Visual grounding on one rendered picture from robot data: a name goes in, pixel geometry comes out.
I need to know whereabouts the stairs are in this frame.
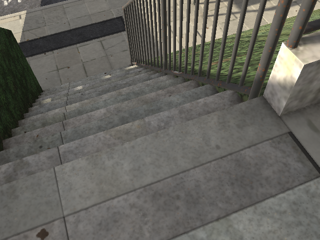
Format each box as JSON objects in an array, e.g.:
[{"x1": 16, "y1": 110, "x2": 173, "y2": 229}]
[{"x1": 0, "y1": 64, "x2": 243, "y2": 186}]

